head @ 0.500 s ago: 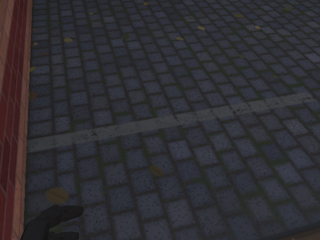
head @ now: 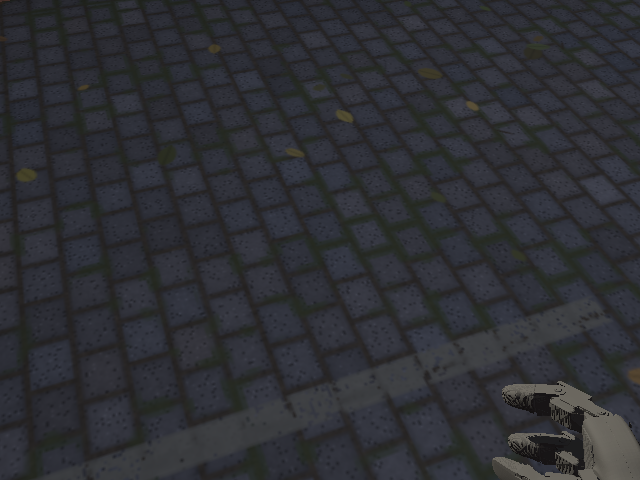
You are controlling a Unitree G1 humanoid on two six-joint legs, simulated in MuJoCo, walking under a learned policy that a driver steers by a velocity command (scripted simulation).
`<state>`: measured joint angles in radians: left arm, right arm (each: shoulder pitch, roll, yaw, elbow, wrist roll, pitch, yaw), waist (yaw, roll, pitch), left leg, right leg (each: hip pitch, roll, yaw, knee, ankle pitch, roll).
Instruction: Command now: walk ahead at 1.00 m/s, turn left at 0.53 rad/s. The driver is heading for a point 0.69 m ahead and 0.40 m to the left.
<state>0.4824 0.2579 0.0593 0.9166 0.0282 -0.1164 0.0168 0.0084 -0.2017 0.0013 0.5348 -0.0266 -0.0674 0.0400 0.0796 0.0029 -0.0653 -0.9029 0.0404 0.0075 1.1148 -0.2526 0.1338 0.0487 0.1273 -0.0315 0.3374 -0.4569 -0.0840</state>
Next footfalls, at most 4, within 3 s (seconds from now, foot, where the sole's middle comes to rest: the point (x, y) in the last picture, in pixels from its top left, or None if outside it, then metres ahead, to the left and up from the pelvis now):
0.12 left None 0.34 0.10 -0.75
0.52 right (360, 357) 0.79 -0.02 -0.75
0.96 left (206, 265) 1.02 0.39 -0.75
1.32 right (155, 176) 1.34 0.60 -0.75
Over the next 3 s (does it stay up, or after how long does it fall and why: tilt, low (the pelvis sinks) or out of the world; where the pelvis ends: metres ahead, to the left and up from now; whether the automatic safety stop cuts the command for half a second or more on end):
stays up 1.02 0.62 0.02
